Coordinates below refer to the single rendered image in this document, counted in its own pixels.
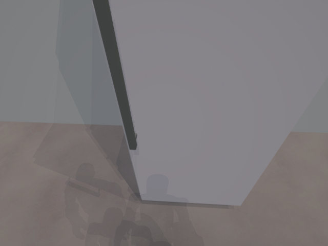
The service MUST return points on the handle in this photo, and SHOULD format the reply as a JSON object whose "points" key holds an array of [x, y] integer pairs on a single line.
{"points": [[104, 18]]}

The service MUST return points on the fridge door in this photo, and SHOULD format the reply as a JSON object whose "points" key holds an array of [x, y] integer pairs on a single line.
{"points": [[214, 89]]}

